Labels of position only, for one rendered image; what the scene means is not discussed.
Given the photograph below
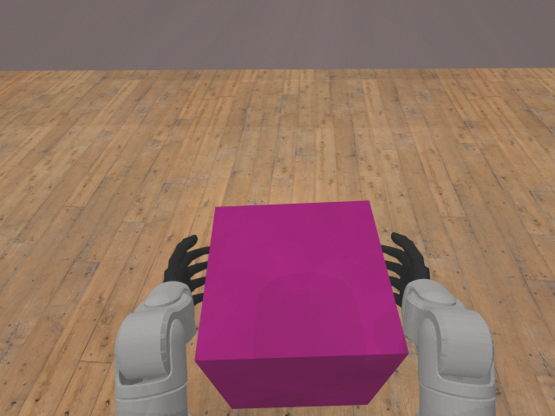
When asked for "robot left hand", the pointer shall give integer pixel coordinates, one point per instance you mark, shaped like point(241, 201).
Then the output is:
point(178, 269)

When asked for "carton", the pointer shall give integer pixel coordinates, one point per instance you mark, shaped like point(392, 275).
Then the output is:
point(298, 308)

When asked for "left robot forearm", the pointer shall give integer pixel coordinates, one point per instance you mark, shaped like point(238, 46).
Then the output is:
point(150, 370)

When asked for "right robot forearm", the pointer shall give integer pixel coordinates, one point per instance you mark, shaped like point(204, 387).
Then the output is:
point(455, 352)

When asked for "robot right hand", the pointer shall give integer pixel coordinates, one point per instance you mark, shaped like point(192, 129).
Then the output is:
point(412, 265)

